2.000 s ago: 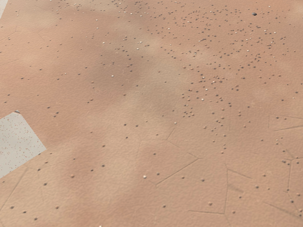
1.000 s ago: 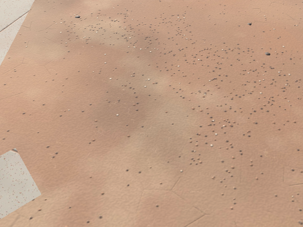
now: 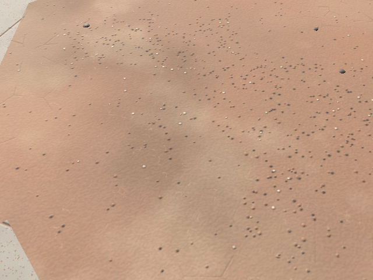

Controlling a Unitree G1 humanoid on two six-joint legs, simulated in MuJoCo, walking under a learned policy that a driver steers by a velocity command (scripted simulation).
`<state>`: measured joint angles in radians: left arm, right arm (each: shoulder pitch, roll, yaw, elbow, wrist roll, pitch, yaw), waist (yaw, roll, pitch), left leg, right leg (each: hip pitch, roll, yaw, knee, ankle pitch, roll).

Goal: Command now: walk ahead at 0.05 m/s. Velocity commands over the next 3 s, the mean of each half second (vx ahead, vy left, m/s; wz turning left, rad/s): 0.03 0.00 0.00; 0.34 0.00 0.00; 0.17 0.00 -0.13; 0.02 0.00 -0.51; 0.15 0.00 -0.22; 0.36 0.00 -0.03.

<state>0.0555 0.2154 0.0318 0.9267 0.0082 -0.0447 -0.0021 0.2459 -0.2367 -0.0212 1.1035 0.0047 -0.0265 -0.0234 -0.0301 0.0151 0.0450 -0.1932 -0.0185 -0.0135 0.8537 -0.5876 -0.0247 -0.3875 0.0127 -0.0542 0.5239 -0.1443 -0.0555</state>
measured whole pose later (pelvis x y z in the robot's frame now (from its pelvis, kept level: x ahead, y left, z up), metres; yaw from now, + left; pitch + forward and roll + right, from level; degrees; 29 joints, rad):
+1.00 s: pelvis +0.23 -0.02 +0.02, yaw -1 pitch +1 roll +0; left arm 0.41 0.19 0.02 1.10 0.00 -0.09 0.00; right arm 0.08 -0.26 -0.07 0.95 0.02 -0.08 0.00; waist 0.06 0.03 0.01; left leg -0.65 0.11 0.00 0.81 -0.06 0.02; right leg 0.05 0.05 -0.06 0.21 -0.27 -0.07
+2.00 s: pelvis +0.42 -0.04 +0.02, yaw -23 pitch +3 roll +3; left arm 0.20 0.28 0.09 0.82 -0.01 0.00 0.04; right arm 0.03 -0.30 -0.09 0.90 0.01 0.00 -0.05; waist 0.01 0.02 0.03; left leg -0.51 -0.01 -0.08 0.83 -0.31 -0.07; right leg -0.27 0.05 0.12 0.43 -0.20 -0.05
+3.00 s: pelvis +0.67 -0.16 +0.00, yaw -28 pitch +2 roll -2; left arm 0.42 0.26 0.06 0.93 -0.01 -0.06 0.02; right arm -0.01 -0.26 -0.04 0.80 0.00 -0.10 0.05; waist 0.07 0.04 0.04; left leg -0.52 0.01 0.02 0.47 0.08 0.06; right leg 0.08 0.02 -0.02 0.32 -0.42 0.00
